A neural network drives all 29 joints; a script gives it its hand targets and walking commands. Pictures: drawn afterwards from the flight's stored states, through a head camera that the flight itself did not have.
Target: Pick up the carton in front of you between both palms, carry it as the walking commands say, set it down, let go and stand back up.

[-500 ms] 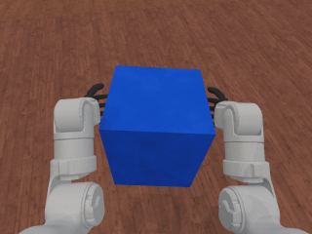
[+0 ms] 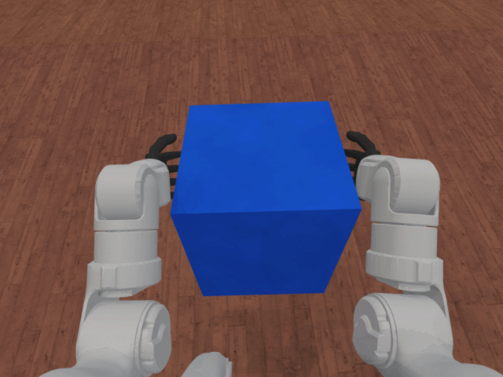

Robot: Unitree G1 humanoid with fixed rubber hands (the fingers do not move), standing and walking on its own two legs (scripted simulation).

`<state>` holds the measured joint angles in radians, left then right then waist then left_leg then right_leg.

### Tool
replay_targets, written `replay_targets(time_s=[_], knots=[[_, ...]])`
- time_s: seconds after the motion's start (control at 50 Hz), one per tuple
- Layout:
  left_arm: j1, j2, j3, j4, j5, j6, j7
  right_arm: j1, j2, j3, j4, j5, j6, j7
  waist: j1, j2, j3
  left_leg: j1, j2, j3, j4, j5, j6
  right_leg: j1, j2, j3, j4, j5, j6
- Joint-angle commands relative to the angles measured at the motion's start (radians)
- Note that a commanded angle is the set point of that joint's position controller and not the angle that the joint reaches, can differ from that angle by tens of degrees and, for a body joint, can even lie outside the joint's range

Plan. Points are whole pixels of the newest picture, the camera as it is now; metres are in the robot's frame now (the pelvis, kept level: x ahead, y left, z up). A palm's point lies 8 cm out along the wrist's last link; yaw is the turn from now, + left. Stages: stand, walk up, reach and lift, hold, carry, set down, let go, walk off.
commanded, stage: carry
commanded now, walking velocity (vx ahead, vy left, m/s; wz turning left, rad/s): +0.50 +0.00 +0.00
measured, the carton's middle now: (261, 205) +0.37 +0.03 +0.08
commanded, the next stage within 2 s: none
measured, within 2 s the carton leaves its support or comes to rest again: neither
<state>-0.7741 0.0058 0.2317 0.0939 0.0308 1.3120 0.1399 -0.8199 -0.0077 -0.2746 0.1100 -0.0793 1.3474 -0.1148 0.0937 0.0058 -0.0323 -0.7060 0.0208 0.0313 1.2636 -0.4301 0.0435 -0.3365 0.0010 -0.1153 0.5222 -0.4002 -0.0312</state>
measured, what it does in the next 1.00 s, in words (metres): climbs: left foot 0.04 m higher, then right foot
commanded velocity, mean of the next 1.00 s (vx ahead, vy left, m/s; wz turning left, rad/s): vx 0.44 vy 0.00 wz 0.00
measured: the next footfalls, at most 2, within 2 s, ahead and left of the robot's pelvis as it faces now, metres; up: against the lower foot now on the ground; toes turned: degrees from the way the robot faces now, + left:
left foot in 0.16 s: +0.29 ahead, +0.12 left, +0.04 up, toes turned +6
right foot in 0.54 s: +0.52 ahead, -0.09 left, +0.06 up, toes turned -7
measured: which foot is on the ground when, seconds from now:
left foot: up 0.00-0.14, down 0.16-0.58, up 0.60-0.94, down 0.96-1.00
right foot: down 0.00-0.18, up 0.20-0.52, down 0.54-0.96, up 0.98-1.00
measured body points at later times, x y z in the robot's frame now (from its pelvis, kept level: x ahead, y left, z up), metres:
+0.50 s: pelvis +0.30 +0.02 +0.04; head +0.34 +0.02 +0.49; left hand +0.71 +0.14 +0.20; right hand +0.68 -0.16 +0.20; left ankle +0.24 +0.12 -0.70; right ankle +0.43 -0.09 -0.65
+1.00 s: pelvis +0.62 +0.02 +0.06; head +0.63 +0.02 +0.51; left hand +1.01 +0.17 +0.23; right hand +1.01 -0.13 +0.23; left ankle +0.75 +0.11 -0.63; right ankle +0.48 -0.08 -0.64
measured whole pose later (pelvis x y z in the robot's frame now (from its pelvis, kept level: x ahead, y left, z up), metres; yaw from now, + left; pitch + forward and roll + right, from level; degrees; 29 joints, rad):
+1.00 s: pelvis +0.62 +0.02 +0.06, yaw -1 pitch +3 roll +3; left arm -0.84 0.04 0.27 0.17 0.04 1.31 0.13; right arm -0.86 0.01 -0.26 0.17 -0.10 1.32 -0.12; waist 0.00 -0.05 -0.05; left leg -0.62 -0.02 0.17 0.74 -0.31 0.09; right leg -0.18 -0.08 -0.07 0.74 -0.54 0.02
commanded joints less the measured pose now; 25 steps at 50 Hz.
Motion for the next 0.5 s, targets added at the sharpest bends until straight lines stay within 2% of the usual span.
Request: replay_targets(time_s=[0.0,0.04,0.08,0.1,0.12,0.14,0.16,0.18,0.2,0.22,0.24,0.26,0.28,0.3,0.36,0.38,0.42,0.46,0.48], knots=[[-0.907,-1.108,-0.621,-0.198,-0.516,-0.013,-0.254,-0.711,0.994,0.558,-0.114,0.344,-0.044,0.153,-0.024,-0.1,-0.43,-0.164,0.049,-0.003,-0.141,0.022,-0.005,0.453,-0.274,0.345,-0.176,0.212,-0.202],[-0.863,-1.081,-0.612,-0.166,-0.501,-0.003,-0.254,-0.682,0.965,0.561,-0.101,0.332,-0.034,0.148,-0.022,-0.117,-0.406,-0.062,0.042,0.028,-0.324,0.049,-0.004,0.392,-0.257,0.262,-0.188,0.263,-0.184],[-0.824,-1.062,-0.602,-0.117,-0.478,0.006,-0.255,-0.659,0.952,0.565,-0.068,0.327,-0.026,0.153,-0.033,-0.157,-0.385,0.084,-0.012,0.119,-0.472,0.059,0.003,0.329,-0.235,0.18,-0.177,0.338,-0.152],[-0.807,-1.057,-0.596,-0.089,-0.467,0.008,-0.257,-0.656,0.954,0.569,-0.049,0.329,-0.024,0.158,-0.052,-0.171,-0.386,0.188,-0.051,0.173,-0.527,0.053,0.014,0.294,-0.228,0.143,-0.142,0.426,-0.132],[-0.795,-1.058,-0.59,-0.062,-0.459,0.01,-0.258,-0.651,0.964,0.572,-0.023,0.333,-0.024,0.165,-0.099,-0.154,-0.416,0.364,-0.099,0.225,-0.598,0.101,0.028,0.238,-0.212,0.085,-0.034,0.578,-0.102],[-0.784,-1.062,-0.584,-0.039,-0.45,0.011,-0.259,-0.631,0.97,0.569,0.011,0.341,-0.028,0.172,-0.159,-0.107,-0.483,0.602,-0.123,0.229,-0.655,0.136,0.051,0.162,-0.171,0.007,0.13,0.717,-0.058],[-0.778,-1.05,-0.576,-0.019,-0.432,0.011,-0.26,-0.605,0.978,0.565,0.033,0.354,-0.033,0.179,-0.215,0.001,-0.583,0.873,0.014,-0.005,-0.687,0.013,0.089,-0.009,-0.14,-0.008,0.375,0.512,-0.007],[-0.773,-1.058,-0.559,0.0,-0.416,0.013,-0.265,-0.612,0.971,0.563,0.044,0.355,-0.044,0.185,-0.205,0.311,-0.629,1.021,0.285,-0.618,-0.859,-0.075,0.237,-0.294,0.023,0.015,0.636,0.073,0.047],[-0.808,-1.06,-0.562,-0.014,-0.403,0.008,-0.262,-0.65,1.026,0.581,0.016,0.384,-0.047,0.194,-0.201,0.277,-0.569,1.035,0.325,-0.77,-0.929,0.097,0.289,-0.459,0.055,0.126,0.826,-0.149,0.026],[-0.807,-1.071,-0.547,-0.015,-0.391,0.004,-0.256,-0.722,1.062,0.605,-0.052,0.425,-0.051,0.202,-0.189,0.164,-0.514,0.991,0.318,-0.658,-0.853,0.268,0.289,-0.522,0.013,0.156,0.928,-0.128,0.003],[-0.791,-1.062,-0.532,-0.023,-0.377,0.0,-0.248,-0.794,1.098,0.636,-0.107,0.472,-0.054,0.21,-0.191,0.048,-0.481,0.929,0.297,-0.544,-0.794,0.422,0.262,-0.541,-0.016,0.158,0.944,-0.101,-0.002],[-0.774,-1.062,-0.525,-0.03,-0.364,-0.004,-0.237,-0.847,1.126,0.659,-0.16,0.511,-0.059,0.216,-0.177,0.004,-0.471,0.881,0.271,-0.461,-0.789,0.433,0.222,-0.535,-0.036,0.163,0.891,-0.065,-0.005],[-0.757,-1.055,-0.516,-0.043,-0.351,-0.007,-0.225,-0.888,1.145,0.675,-0.203,0.541,-0.062,0.22,-0.157,0.023,-0.481,0.851,0.249,-0.398,-0.807,0.368,0.189,-0.503,-0.046,0.162,0.829,-0.044,-0.007],[-0.748,-1.047,-0.511,-0.059,-0.337,-0.01,-0.213,-0.908,1.154,0.682,-0.233,0.559,-0.063,0.223,-0.151,0.058,-0.493,0.845,0.242,-0.365,-0.825,0.322,0.174,-0.483,-0.045,0.144,0.785,-0.042,-0.008],[-0.726,-1.011,-0.515,-0.097,-0.299,-0.013,-0.184,-0.884,1.131,0.679,-0.257,0.57,-0.057,0.228,-0.166,0.108,-0.48,0.844,0.235,-0.283,-0.864,0.295,0.192,-0.5,-0.047,0.095,0.637,-0.043,0.001],[-0.724,-0.995,-0.519,-0.108,-0.289,-0.011,-0.177,-0.873,1.117,0.679,-0.258,0.568,-0.054,0.229,-0.17,0.109,-0.468,0.829,0.232,-0.246,-0.877,0.305,0.195,-0.483,-0.053,0.086,0.546,-0.029,0.004],[-0.712,-0.965,-0.527,-0.114,-0.276,-0.004,-0.17,-0.836,1.086,0.674,-0.239,0.553,-0.045,0.23,-0.169,0.13,-0.446,0.768,0.217,-0.165,-0.894,0.339,0.174,-0.378,-0.052,0.061,0.354,0.036,0.004],[-0.693,-0.942,-0.533,-0.092,-0.27,0.006,-0.173,-0.796,1.057,0.665,-0.191,0.531,-0.035,0.231,-0.157,0.153,-0.425,0.71,0.2,-0.089,-0.893,0.385,0.144,-0.241,-0.007,-0.021,0.201,0.076,-0.004],[-0.69,-0.936,-0.536,-0.075,-0.272,0.012,-0.179,-0.782,1.044,0.658,-0.163,0.52,-0.031,0.231,-0.139,0.16,-0.425,0.673,0.199,-0.063,-0.869,0.441,0.128,-0.14,0.025,-0.073,0.152,0.089,-0.014]])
